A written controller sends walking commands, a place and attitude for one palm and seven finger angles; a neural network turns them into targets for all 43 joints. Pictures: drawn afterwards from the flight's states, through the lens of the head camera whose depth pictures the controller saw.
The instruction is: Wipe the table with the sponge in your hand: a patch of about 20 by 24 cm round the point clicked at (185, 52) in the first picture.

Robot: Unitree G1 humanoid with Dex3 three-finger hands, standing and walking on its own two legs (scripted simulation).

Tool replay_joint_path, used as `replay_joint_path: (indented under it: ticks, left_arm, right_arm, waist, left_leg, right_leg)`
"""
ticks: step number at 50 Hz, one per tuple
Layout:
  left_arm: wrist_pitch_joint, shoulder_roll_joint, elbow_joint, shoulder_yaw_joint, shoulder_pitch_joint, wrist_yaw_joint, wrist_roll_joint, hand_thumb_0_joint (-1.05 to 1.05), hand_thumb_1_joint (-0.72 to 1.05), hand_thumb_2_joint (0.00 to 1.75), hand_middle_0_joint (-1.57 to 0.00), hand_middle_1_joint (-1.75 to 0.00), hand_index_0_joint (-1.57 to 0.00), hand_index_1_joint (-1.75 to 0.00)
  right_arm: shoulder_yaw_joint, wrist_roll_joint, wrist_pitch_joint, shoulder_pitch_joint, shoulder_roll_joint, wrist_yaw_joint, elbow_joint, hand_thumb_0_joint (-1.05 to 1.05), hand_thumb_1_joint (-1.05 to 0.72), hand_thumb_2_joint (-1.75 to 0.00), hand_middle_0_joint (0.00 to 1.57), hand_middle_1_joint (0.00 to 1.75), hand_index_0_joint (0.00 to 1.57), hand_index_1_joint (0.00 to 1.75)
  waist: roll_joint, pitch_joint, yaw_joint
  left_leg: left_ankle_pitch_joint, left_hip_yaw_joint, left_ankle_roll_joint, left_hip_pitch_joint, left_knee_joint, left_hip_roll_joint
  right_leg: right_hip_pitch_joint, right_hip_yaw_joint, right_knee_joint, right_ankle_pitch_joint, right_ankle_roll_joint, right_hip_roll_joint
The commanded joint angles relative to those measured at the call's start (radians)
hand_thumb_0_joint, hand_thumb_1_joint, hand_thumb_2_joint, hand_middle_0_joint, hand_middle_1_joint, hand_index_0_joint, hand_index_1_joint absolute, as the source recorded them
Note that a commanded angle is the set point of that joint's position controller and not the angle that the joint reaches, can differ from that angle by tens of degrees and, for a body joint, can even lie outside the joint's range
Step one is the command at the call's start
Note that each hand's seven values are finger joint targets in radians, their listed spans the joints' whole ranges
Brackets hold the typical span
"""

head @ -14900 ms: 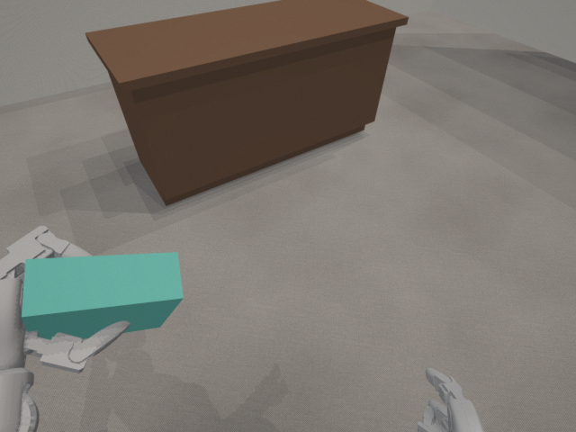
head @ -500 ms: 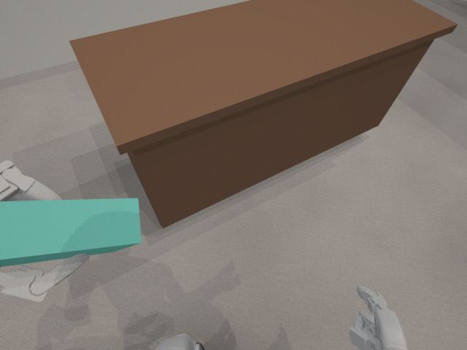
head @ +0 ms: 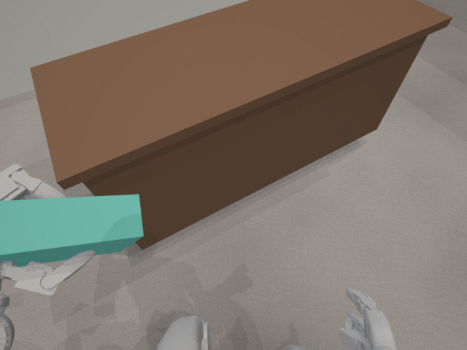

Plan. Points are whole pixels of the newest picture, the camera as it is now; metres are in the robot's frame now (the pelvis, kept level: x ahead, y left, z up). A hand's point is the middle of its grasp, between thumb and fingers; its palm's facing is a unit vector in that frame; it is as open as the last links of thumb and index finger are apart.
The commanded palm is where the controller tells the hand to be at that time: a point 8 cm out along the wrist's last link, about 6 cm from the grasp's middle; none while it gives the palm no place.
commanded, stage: take the last steps up to it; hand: left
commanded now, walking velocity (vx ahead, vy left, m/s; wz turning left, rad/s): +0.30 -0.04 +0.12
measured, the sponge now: (93, 229) +0.24 +0.19 +0.15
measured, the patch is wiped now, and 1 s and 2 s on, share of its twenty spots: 0.00 0.00 0.00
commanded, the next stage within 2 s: come to a stop and stand still in 1.48 s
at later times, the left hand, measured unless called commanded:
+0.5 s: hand (120, 170) +0.31 +0.16 +0.19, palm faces +0.43 -0.75 -0.50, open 9.5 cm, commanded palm +0.26 +0.20 +0.18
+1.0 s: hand (145, 118) +0.41 +0.15 +0.18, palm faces +0.46 -0.77 -0.44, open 9.5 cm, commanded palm +0.33 +0.18 +0.18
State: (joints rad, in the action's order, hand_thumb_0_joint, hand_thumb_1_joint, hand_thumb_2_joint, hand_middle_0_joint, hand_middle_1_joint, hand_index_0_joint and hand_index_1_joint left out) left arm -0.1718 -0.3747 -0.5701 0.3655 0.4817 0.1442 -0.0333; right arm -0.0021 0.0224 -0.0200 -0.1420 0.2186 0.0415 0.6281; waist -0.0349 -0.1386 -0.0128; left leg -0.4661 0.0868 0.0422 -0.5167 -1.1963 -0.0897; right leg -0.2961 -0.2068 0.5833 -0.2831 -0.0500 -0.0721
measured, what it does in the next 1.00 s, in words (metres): walks ahead: left foot, then right foot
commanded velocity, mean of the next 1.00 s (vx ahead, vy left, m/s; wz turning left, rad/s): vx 0.29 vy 0.02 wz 0.09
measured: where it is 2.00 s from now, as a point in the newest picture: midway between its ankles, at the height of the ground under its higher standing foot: (279, 304)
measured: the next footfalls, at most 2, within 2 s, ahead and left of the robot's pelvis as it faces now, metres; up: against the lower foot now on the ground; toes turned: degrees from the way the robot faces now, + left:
left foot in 0.20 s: +0.14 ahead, +0.09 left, +0.00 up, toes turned +12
right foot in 0.48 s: +0.19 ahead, -0.21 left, +0.00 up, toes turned -8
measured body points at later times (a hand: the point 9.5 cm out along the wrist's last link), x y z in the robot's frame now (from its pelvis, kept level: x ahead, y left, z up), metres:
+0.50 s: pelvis +0.11 -0.09 -0.01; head +0.14 -0.11 +0.44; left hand +0.28 +0.19 +0.21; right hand +0.29 -0.27 -0.10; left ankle +0.11 +0.08 -0.73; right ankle +0.16 -0.20 -0.73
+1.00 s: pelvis +0.20 -0.11 +0.00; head +0.23 -0.10 +0.45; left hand +0.38 +0.19 +0.20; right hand +0.39 -0.33 -0.08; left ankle +0.21 +0.00 -0.73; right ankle +0.17 -0.22 -0.67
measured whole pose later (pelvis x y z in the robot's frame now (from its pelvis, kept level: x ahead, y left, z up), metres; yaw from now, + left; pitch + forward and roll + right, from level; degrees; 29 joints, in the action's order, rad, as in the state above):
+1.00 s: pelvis +0.20 -0.11 +0.00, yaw +5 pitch +0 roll +1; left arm -0.20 -0.41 -0.52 0.38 0.43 0.17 -0.02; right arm 0.02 0.02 -0.07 -0.18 0.19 0.06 0.58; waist 0.04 -0.07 -0.02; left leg -0.26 0.16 -0.03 -0.29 -0.55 -0.04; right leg -0.41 -0.09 1.05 -0.50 0.02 -0.06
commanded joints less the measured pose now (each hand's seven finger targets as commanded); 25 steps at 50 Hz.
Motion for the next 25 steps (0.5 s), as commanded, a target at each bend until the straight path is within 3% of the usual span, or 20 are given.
replay_joint_path:
  ticks: [1, 4, 6, 8, 9, 10, 11, 12, 13, 14, 15, 16, 18, 20, 22, 23, 24, 25]
  left_arm:
    - [-0.076, -0.196, -0.223, 0.187, 0.041, 0.044, -0.014, 0.00, 0.10, 1.30, -1.20, -1.60, -1.20, -1.60]
    - [-0.072, -0.179, -0.226, 0.167, 0.038, 0.052, -0.013, 0.00, 0.10, 1.30, -1.20, -1.60, -1.20, -1.60]
    - [-0.066, -0.173, -0.223, 0.149, 0.029, 0.060, -0.014, 0.00, 0.10, 1.30, -1.20, -1.60, -1.20, -1.60]
    - [-0.067, -0.171, -0.251, 0.123, -0.036, 0.062, -0.011, 0.00, 0.10, 1.30, -1.20, -1.60, -1.20, -1.60]
    - [-0.075, -0.181, -0.254, 0.124, -0.054, 0.063, -0.008, 0.00, 0.10, 1.30, -1.20, -1.60, -1.20, -1.60]
    - [-0.077, -0.164, -0.276, 0.101, -0.072, 0.061, -0.008, 0.00, 0.10, 1.30, -1.20, -1.60, -1.20, -1.60]
    - [-0.095, -0.171, -0.270, 0.102, -0.104, 0.058, -0.010, 0.00, 0.10, 1.30, -1.20, -1.60, -1.20, -1.60]
    - [-0.096, -0.226, -0.222, 0.138, -0.096, 0.050, 0.002, 0.00, 0.10, 1.30, -1.20, -1.60, -1.20, -1.60]
    - [-0.092, -0.239, -0.232, 0.153, -0.107, 0.044, 0.003, 0.00, 0.10, 1.30, -1.20, -1.60, -1.20, -1.60]
    - [-0.092, -0.224, -0.248, 0.148, -0.090, 0.037, 0.002, 0.00, 0.10, 1.30, -1.20, -1.60, -1.20, -1.60]
    - [-0.096, -0.232, -0.286, 0.159, -0.066, 0.034, 0.002, 0.00, 0.10, 1.30, -1.20, -1.60, -1.20, -1.60]
    - [-0.094, -0.197, -0.279, 0.146, -0.021, 0.031, -0.001, 0.00, 0.10, 1.30, -1.20, -1.60, -1.20, -1.60]
    - [-0.092, -0.145, -0.259, 0.119, 0.016, 0.027, -0.009, 0.00, 0.10, 1.30, -1.20, -1.60, -1.20, -1.60]
    - [-0.086, -0.129, -0.218, 0.101, -0.011, 0.026, -0.007, 0.00, 0.10, 1.30, -1.20, -1.60, -1.20, -1.60]
    - [-0.076, -0.121, -0.129, 0.094, -0.045, 0.026, -0.003, 0.00, 0.10, 1.30, -1.20, -1.60, -1.20, -1.60]
    - [-0.068, -0.129, -0.103, 0.091, -0.081, 0.027, 0.000, 0.00, 0.10, 1.30, -1.20, -1.60, -1.20, -1.60]
    - [-0.064, -0.165, -0.089, 0.105, -0.114, 0.030, 0.009, 0.00, 0.10, 1.30, -1.20, -1.60, -1.20, -1.60]
    - [-0.048, -0.204, -0.080, 0.132, -0.121, 0.037, 0.007, 0.00, 0.10, 1.30, -1.20, -1.60, -1.20, -1.60]
  right_arm:
    - [0.036, -0.012, -0.035, 0.066, 0.057, -0.001, -0.188, 0.00, -0.90, -0.90, 0.20, 0.30, 0.20, 0.30]
    - [0.041, -0.018, -0.046, 0.049, 0.061, 0.003, -0.204, 0.00, -0.90, -0.90, 0.20, 0.30, 0.20, 0.30]
    - [0.042, -0.017, -0.052, 0.028, 0.061, 0.010, -0.208, 0.00, -0.90, -0.90, 0.20, 0.30, 0.20, 0.30]
    - [0.055, -0.015, -0.054, 0.005, 0.078, 0.022, -0.212, 0.00, -0.90, -0.90, 0.20, 0.30, 0.20, 0.30]
    - [0.062, -0.013, -0.055, -0.010, 0.091, 0.029, -0.214, 0.00, -0.90, -0.90, 0.20, 0.30, 0.20, 0.30]
    - [0.068, -0.010, -0.059, -0.004, 0.113, 0.031, -0.222, 0.00, -0.90, -0.90, 0.20, 0.30, 0.20, 0.30]
    - [0.062, -0.010, -0.068, 0.004, 0.105, 0.024, -0.221, 0.00, -0.90, -0.90, 0.20, 0.30, 0.20, 0.30]
    - [0.051, -0.019, -0.076, 0.025, 0.101, 0.024, -0.212, 0.00, -0.90, -0.90, 0.20, 0.30, 0.20, 0.30]
    - [0.056, -0.016, -0.077, 0.024, 0.097, 0.023, -0.203, 0.00, -0.90, -0.90, 0.20, 0.30, 0.20, 0.30]
    - [0.060, -0.009, -0.079, 0.020, 0.095, 0.020, -0.196, 0.00, -0.90, -0.90, 0.20, 0.30, 0.20, 0.30]
    - [0.064, -0.009, -0.087, 0.017, 0.095, 0.021, -0.196, 0.00, -0.90, -0.90, 0.20, 0.30, 0.20, 0.30]
    - [0.061, -0.009, -0.093, 0.016, 0.093, 0.018, -0.196, 0.00, -0.90, -0.90, 0.20, 0.30, 0.20, 0.30]
    - [0.059, -0.006, -0.105, 0.001, 0.092, 0.012, -0.199, 0.00, -0.90, -0.90, 0.20, 0.30, 0.20, 0.30]
    - [0.057, -0.005, -0.114, -0.009, 0.096, 0.013, -0.201, 0.00, -0.90, -0.90, 0.20, 0.30, 0.20, 0.30]
    - [0.055, -0.002, -0.109, 0.001, 0.092, 0.020, -0.192, 0.00, -0.90, -0.90, 0.20, 0.30, 0.20, 0.30]
    - [0.053, 0.000, -0.102, 0.005, 0.082, 0.025, -0.188, 0.00, -0.90, -0.90, 0.20, 0.30, 0.20, 0.30]
    - [0.050, 0.002, -0.093, -0.002, 0.061, 0.027, -0.185, 0.00, -0.90, -0.90, 0.20, 0.30, 0.20, 0.30]
    - [0.036, -0.003, -0.095, 0.027, 0.049, 0.024, -0.209, 0.00, -0.90, -0.90, 0.20, 0.30, 0.20, 0.30]
  waist:
    - [0.158, 0.257, 0.028]
    - [0.158, 0.254, 0.046]
    - [0.138, 0.276, 0.037]
    - [0.076, 0.278, 0.016]
    - [0.004, 0.283, 0.000]
    - [-0.181, 0.301, -0.004]
    - [-0.297, 0.279, 0.003]
    - [-0.269, 0.247, 0.004]
    - [-0.201, 0.216, -0.001]
    - [-0.160, 0.201, 0.005]
    - [-0.156, 0.219, 0.021]
    - [-0.180, 0.222, 0.024]
    - [-0.224, 0.233, 0.024]
    - [-0.224, 0.214, 0.015]
    - [-0.150, 0.209, 0.025]
    - [-0.055, 0.205, 0.026]
    - [0.186, 0.203, 0.026]
    - [0.426, 0.190, 0.049]
  left_leg:
    - [0.060, 0.030, -0.011, -0.029, 0.263, -0.022]
    - [0.091, 0.094, -0.023, 0.032, 0.472, 0.010]
    - [0.165, 0.124, -0.027, 0.123, 0.613, 0.038]
    - [0.246, 0.125, -0.043, 0.299, 0.734, 0.040]
    - [0.264, 0.032, -0.083, 0.433, 0.768, -0.013]
    - [0.391, -0.221, -0.169, 0.541, 0.823, -0.182]
    - [0.502, -0.487, -0.268, 0.610, 0.883, -0.341]
    - [0.350, -0.563, -0.300, 0.532, 0.926, -0.392]
    - [0.298, -0.536, -0.316, 0.498, 0.931, -0.388]
    - [0.320, -0.441, -0.309, 0.484, 0.917, -0.357]
    - [0.388, -0.339, -0.279, 0.485, 0.888, -0.312]
    - [0.410, -0.241, -0.250, 0.435, 0.883, -0.283]
    - [0.392, -0.099, -0.198, 0.343, 0.875, -0.220]
    - [0.314, -0.046, -0.162, 0.295, 0.846, -0.189]
    - [0.145, -0.007, -0.130, 0.223, 0.740, -0.160]
    - [0.041, 0.025, -0.105, 0.167, 0.622, -0.120]
    - [-0.056, 0.085, -0.066, 0.045, 0.370, -0.028]
    - [-0.164, 0.065, -0.037, -0.153, 0.120, 0.068]
  right_leg:
    - [0.251, 0.205, -0.249, 0.344, -0.119, -0.269]
    - [0.261, 0.208, -0.239, 0.325, -0.123, -0.258]
    - [0.273, 0.187, -0.185, 0.317, -0.098, -0.236]
    - [0.183, 0.164, -0.080, 0.265, -0.052, -0.197]
    - [0.067, 0.145, 0.050, 0.234, -0.017, -0.160]
    - [-0.076, 0.075, 0.244, 0.072, 0.042, -0.059]
    - [-0.261, 0.109, 0.435, -0.317, 0.060, 0.024]
    - [-0.306, 0.188, 0.564, -0.320, 0.053, 0.001]
    - [-0.354, 0.215, 0.599, -0.275, 0.060, -0.028]
    - [-0.381, 0.212, 0.580, -0.231, 0.067, -0.044]
    - [-0.352, 0.190, 0.498, -0.202, 0.072, -0.052]
    - [-0.292, 0.160, 0.414, -0.175, 0.078, -0.055]
    - [-0.127, 0.084, 0.224, -0.126, 0.084, -0.026]
    - [-0.032, 0.018, 0.103, -0.082, 0.094, 0.013]
    - [0.101, -0.016, -0.027, -0.021, 0.098, 0.036]
    - [0.163, 0.026, -0.096, -0.021, 0.086, 0.010]
    - [0.210, 0.247, -0.220, -0.066, 0.023, -0.134]
    - [0.263, 0.583, -0.322, -0.043, -0.085, -0.325]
